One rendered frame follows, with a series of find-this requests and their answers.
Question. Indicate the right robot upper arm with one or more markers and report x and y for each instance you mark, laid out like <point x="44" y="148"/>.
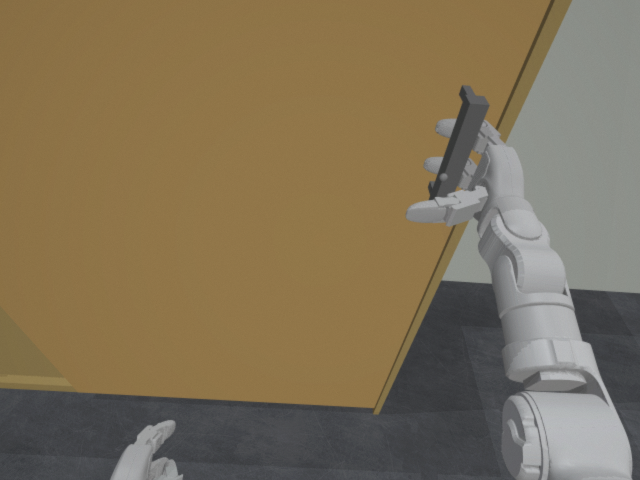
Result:
<point x="562" y="436"/>

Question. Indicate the wardrobe door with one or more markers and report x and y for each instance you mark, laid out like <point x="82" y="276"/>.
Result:
<point x="207" y="199"/>
<point x="18" y="354"/>

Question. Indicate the handle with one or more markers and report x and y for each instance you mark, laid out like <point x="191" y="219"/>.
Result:
<point x="469" y="121"/>

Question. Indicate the robot left hand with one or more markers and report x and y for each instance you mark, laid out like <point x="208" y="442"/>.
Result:
<point x="136" y="463"/>

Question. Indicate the robot right hand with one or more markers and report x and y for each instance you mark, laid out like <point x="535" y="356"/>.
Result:
<point x="498" y="174"/>

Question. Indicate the right robot forearm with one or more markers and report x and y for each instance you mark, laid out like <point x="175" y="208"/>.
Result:
<point x="543" y="345"/>

